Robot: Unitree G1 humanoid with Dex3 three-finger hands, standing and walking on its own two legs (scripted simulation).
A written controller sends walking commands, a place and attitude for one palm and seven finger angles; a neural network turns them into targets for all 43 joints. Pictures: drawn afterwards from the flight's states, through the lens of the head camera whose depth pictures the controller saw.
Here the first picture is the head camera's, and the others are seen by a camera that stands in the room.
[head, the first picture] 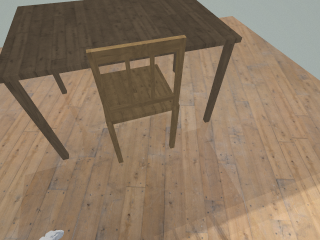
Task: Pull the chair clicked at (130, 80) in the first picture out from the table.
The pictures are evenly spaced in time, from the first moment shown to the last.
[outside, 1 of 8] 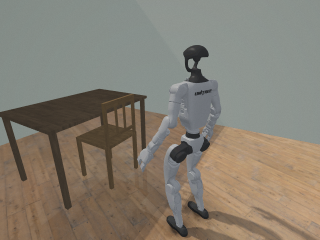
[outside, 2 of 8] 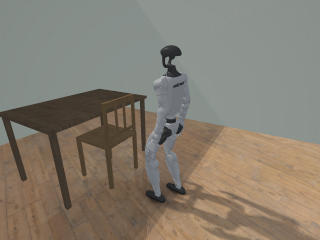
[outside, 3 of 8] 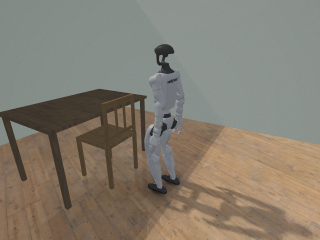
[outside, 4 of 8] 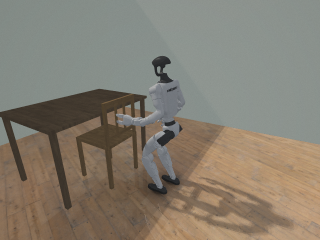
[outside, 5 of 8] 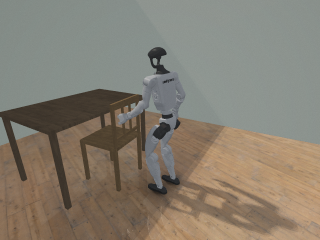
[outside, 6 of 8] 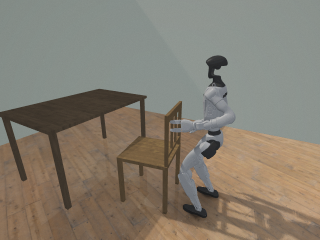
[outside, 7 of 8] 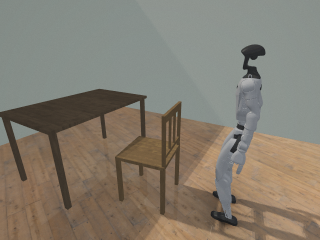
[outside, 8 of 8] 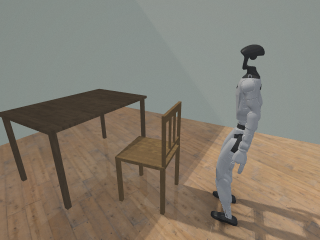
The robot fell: no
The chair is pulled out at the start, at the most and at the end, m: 0.00 0.56 0.55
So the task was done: yes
